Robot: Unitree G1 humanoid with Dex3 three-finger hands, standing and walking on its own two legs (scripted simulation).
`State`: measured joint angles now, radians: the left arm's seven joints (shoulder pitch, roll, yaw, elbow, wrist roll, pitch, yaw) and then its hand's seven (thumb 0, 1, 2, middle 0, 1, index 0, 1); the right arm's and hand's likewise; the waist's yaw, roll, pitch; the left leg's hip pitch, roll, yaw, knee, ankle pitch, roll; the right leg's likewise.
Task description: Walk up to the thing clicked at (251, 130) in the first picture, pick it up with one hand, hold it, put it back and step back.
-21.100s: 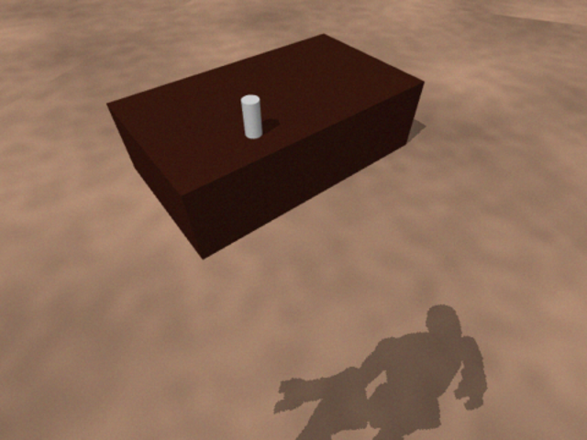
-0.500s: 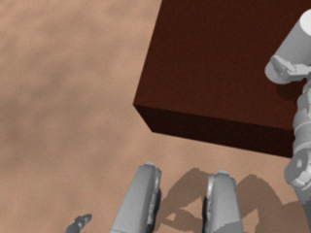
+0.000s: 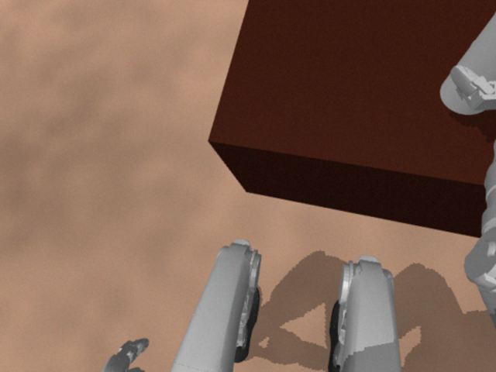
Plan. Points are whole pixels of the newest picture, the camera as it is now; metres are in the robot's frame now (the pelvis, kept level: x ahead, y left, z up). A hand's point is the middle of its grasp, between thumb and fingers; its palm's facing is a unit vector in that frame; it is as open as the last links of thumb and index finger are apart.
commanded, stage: lower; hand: right
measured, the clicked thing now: out of the picture +0.56 -0.25 +0.02
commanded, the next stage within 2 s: loosen in 0.78 s
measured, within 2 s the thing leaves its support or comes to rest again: neither
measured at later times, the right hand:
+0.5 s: hand (479, 75) +0.56 -0.25 -0.01, palm faces +0.25 +0.97 -0.01, open 10.0 cm
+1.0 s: hand (476, 79) +0.56 -0.25 -0.02, palm faces +0.25 +0.97 -0.01, open 10.0 cm
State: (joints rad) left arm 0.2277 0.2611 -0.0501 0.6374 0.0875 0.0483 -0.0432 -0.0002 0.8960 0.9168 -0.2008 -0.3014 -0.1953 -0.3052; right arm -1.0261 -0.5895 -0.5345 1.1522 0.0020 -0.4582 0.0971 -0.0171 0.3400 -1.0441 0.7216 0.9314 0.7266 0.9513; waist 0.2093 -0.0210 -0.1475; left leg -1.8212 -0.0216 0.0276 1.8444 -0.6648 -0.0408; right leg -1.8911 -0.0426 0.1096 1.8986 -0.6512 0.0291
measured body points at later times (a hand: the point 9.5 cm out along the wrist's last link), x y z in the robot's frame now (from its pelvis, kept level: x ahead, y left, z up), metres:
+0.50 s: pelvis -0.01 +0.00 -0.04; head +0.22 -0.04 +0.35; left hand +0.03 +0.28 -0.15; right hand +0.54 -0.30 -0.01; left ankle +0.07 +0.14 -0.45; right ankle +0.07 -0.13 -0.45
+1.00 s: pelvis -0.01 +0.00 -0.06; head +0.22 -0.04 +0.33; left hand +0.03 +0.28 -0.17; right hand +0.54 -0.30 -0.02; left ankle +0.07 +0.14 -0.45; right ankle +0.07 -0.13 -0.45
